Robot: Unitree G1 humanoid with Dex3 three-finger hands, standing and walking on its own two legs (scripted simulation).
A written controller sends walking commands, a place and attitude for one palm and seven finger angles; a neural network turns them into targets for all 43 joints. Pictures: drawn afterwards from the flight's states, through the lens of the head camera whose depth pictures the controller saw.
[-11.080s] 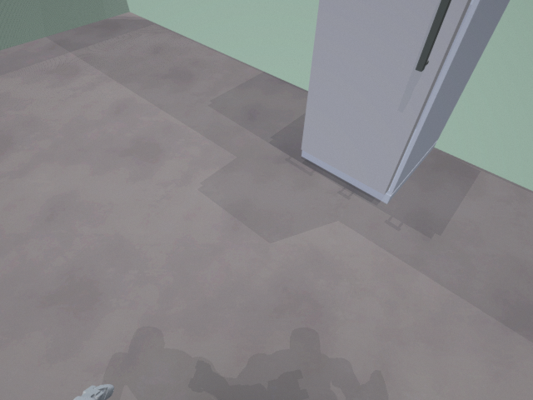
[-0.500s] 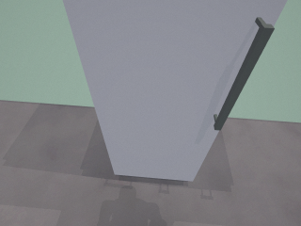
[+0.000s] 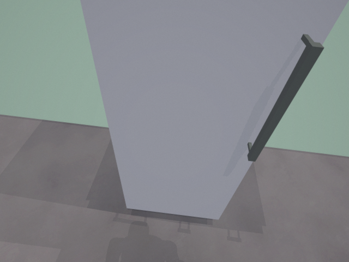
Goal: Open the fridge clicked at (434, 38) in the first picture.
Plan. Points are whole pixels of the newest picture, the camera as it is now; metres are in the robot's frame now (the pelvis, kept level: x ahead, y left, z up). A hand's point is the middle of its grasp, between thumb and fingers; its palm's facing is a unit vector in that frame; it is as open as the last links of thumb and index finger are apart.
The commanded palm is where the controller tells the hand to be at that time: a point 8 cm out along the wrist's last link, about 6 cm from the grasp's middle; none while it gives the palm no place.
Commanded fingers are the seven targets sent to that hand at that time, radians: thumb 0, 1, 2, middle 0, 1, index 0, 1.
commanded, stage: come to a stop and stand still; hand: right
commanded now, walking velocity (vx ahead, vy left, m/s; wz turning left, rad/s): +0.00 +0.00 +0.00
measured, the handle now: (273, 110) +0.47 -0.21 +0.14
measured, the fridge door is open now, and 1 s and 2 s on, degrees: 0 0 0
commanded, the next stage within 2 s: look again from close up in 0.42 s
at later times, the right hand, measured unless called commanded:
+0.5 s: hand out of the picture +0.03 -0.17 -0.17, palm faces +0.00 +0.98 -0.20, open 7.3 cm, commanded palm none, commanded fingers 0.00 -0.90 -0.90 0.20 0.30 0.20 0.30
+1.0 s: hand out of the picture +0.03 -0.17 -0.17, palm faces +0.01 +0.98 -0.20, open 7.4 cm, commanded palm none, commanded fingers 0.00 -0.90 -0.90 0.20 0.30 0.20 0.30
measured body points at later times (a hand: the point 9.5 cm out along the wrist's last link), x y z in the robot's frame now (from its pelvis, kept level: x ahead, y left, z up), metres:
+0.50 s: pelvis +0.03 +0.00 +0.00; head +0.04 +0.01 +0.45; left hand +0.02 +0.22 -0.16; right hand +0.03 -0.23 -0.15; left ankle +0.00 +0.09 -0.74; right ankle -0.01 -0.10 -0.74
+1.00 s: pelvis +0.03 +0.00 +0.00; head +0.05 +0.01 +0.45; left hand +0.03 +0.22 -0.16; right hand +0.03 -0.22 -0.15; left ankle +0.00 +0.09 -0.74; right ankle -0.01 -0.10 -0.74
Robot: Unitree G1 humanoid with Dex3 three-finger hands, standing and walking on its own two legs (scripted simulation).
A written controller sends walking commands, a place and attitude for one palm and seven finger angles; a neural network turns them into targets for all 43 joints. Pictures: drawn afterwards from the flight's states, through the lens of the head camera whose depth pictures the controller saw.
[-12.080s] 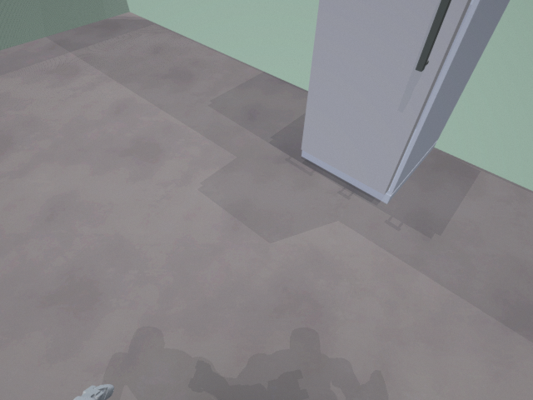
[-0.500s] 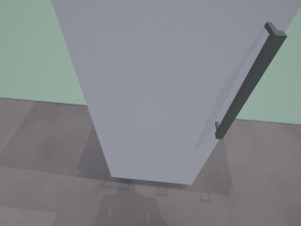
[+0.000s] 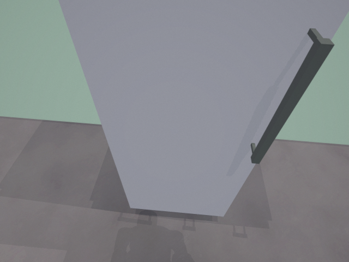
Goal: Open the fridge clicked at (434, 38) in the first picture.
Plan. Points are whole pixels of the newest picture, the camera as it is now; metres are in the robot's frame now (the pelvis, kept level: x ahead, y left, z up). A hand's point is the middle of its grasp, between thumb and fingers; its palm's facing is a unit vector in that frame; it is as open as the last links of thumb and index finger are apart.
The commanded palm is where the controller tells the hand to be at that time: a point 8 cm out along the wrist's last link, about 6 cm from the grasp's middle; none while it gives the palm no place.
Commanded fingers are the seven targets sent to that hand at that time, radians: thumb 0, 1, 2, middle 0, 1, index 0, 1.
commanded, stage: look again from close up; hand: right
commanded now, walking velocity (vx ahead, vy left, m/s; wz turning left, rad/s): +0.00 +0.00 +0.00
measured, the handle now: (277, 111) +0.43 -0.21 +0.14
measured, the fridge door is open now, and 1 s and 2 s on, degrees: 0 0 0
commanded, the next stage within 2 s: raise the hand to about handle height in 0.28 s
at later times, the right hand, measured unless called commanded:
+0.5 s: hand out of the picture +0.10 -0.20 -0.10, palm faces +0.23 +0.94 -0.24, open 7.3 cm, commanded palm +0.09 -0.23 -0.06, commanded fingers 0.00 -0.74 -0.83 0.21 0.41 0.21 0.41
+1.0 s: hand out of the picture +0.12 -0.20 +0.03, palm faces +0.13 +0.99 -0.09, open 9.8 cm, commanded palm +0.11 -0.26 +0.01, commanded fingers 0.00 -0.15 -0.58 0.25 0.78 0.25 0.78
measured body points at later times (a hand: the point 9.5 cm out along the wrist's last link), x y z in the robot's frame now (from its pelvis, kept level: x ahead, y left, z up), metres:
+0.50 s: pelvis -0.01 +0.01 +0.00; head +0.00 +0.02 +0.45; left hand +0.03 +0.24 -0.15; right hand +0.09 -0.24 -0.08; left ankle -0.03 +0.08 -0.74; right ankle -0.05 -0.10 -0.74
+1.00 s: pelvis -0.07 +0.01 -0.06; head -0.03 -0.01 +0.39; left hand +0.17 +0.21 -0.12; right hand +0.11 -0.25 +0.03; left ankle -0.03 +0.08 -0.74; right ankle -0.05 -0.10 -0.74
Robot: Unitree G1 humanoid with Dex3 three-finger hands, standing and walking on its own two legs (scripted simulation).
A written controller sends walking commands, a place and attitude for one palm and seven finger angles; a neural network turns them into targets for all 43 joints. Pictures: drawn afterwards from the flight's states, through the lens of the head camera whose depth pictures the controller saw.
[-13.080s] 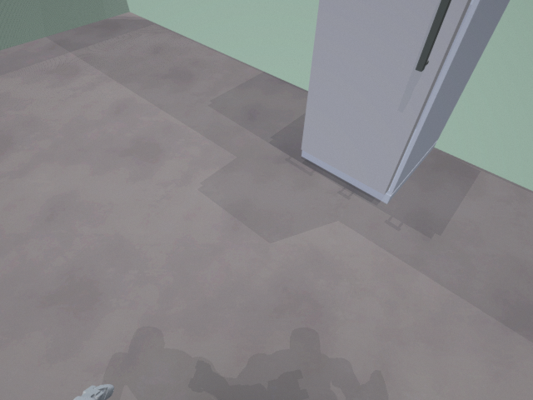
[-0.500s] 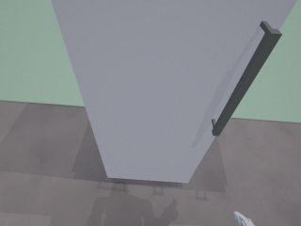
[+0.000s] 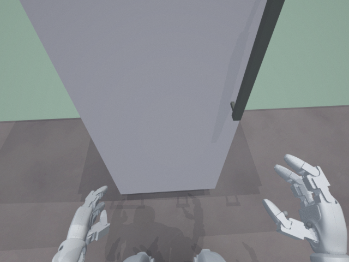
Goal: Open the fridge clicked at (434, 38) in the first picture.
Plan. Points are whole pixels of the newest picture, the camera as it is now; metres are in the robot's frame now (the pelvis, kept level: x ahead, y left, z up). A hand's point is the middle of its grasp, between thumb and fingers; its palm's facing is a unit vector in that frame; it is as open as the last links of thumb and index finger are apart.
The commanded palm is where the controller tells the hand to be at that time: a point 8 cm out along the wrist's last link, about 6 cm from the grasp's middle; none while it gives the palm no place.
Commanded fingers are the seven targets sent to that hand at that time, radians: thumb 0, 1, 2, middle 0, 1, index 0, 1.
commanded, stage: raise the hand to about handle height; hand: right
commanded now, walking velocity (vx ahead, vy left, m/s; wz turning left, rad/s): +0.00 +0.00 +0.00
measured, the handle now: (251, 58) +0.51 -0.17 +0.20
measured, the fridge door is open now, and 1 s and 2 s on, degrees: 0 0 0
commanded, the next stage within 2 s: move the hooked fingers beside the handle in 1.48 s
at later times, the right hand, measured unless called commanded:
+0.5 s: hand (307, 169) +0.27 -0.24 +0.12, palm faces -0.05 +1.00 -0.09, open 12.8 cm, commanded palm +0.24 -0.30 +0.14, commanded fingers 0.00 0.43 -0.33 0.29 1.15 0.29 1.15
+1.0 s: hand out of the picture +0.31 -0.30 +0.21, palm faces +0.05 +0.99 -0.09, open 14.0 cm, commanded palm +0.28 -0.34 +0.20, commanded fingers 0.00 0.50 -0.30 0.30 1.20 0.30 1.20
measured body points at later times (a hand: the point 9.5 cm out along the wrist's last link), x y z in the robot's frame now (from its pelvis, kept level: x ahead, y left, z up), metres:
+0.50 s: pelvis +0.02 -0.03 +0.03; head +0.04 -0.03 +0.48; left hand +0.18 +0.23 -0.03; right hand +0.27 -0.30 +0.13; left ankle +0.03 +0.08 -0.68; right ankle +0.03 -0.11 -0.68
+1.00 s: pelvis +0.03 -0.03 +0.05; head +0.02 -0.02 +0.50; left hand +0.20 +0.20 -0.02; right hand +0.30 -0.35 +0.22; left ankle +0.03 +0.08 -0.68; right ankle +0.03 -0.11 -0.68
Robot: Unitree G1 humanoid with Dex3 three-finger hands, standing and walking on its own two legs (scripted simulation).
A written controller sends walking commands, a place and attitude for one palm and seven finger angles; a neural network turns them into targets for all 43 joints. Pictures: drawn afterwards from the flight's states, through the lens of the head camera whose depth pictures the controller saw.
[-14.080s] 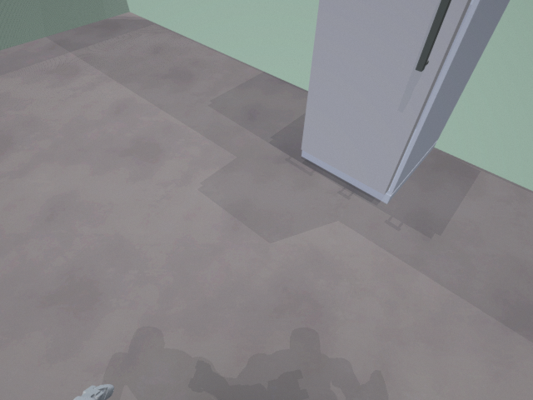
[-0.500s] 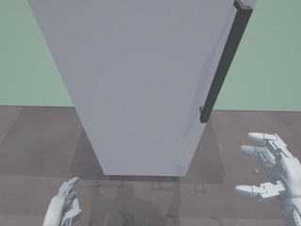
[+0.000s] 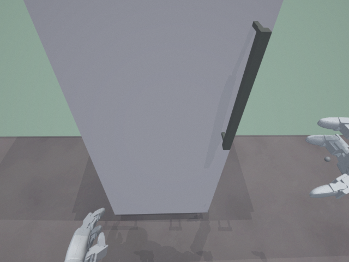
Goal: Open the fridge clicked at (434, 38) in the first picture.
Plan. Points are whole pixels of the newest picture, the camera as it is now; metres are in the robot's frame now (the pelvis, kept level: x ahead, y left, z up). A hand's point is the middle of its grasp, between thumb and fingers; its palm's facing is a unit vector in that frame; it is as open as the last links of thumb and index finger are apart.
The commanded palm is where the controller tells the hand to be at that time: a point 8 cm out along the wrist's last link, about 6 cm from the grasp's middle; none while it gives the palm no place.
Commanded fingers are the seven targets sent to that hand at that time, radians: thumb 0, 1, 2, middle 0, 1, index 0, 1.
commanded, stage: raise the hand to about handle height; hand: right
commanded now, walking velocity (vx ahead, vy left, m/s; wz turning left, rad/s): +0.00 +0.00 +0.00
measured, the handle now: (238, 97) +0.48 -0.16 +0.14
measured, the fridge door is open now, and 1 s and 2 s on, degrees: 0 0 0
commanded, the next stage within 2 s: move the hooked fingers beside the handle in 0.48 s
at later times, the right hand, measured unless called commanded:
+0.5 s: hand (308, 161) +0.28 -0.26 +0.14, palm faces +0.04 +1.00 -0.07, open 14.0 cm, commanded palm +0.25 -0.30 +0.15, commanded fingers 0.00 0.50 -0.30 0.30 1.20 0.30 1.20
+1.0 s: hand (299, 151) +0.31 -0.25 +0.14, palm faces +0.02 +1.00 -0.04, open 14.0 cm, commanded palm +0.28 -0.30 +0.14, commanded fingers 0.00 0.50 -0.30 0.30 1.20 0.30 1.20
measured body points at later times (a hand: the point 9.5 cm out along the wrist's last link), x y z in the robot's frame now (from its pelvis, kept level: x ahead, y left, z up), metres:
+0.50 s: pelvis +0.00 +0.01 +0.00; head +0.00 +0.03 +0.45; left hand +0.18 +0.25 -0.07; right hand +0.27 -0.31 +0.15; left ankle +0.01 +0.10 -0.73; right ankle +0.00 -0.08 -0.73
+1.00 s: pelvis +0.00 +0.01 +0.00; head +0.00 +0.02 +0.45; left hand +0.17 +0.25 -0.08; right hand +0.30 -0.30 +0.15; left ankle +0.01 +0.10 -0.73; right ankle +0.00 -0.08 -0.73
